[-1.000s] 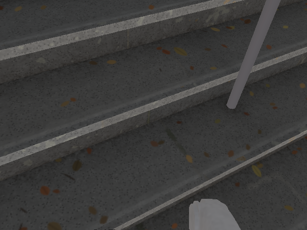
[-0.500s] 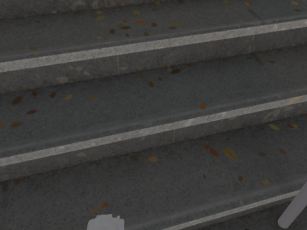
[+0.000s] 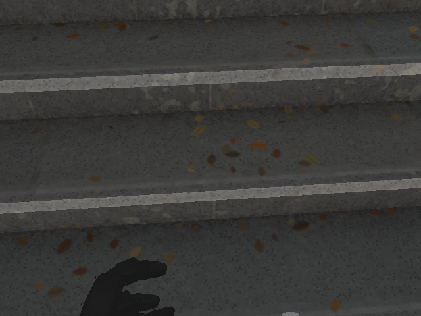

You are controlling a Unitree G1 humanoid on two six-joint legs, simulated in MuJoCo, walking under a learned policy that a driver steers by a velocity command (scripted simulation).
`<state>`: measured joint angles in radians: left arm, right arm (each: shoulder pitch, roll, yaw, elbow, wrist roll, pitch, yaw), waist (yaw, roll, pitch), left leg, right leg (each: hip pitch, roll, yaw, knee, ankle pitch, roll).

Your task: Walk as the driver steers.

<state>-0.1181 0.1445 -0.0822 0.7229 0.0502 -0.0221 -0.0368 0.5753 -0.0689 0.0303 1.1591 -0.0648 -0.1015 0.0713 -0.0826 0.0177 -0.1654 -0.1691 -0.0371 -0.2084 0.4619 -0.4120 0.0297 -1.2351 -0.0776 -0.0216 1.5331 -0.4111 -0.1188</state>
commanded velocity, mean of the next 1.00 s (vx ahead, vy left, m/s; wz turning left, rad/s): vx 0.50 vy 0.00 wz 0.48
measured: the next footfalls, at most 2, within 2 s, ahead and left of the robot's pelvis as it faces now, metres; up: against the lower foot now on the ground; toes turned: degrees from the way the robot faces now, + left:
right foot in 0.04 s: +0.21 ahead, -0.15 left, +0.16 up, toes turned -1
left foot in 0.64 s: +0.49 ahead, +0.16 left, +0.31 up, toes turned +26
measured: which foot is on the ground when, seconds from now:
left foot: down 0.00-0.06, up 0.08-0.62, down 0.64-1.00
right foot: up 0.00-0.02, down 0.04-0.66, up 0.68-1.00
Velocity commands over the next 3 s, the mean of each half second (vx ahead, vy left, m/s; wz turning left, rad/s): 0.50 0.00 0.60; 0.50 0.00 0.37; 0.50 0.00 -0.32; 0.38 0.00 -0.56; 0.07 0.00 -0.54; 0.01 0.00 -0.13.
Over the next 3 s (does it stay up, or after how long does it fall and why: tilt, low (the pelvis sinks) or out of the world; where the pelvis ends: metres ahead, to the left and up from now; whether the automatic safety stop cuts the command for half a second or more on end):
stays up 1.24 0.37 0.66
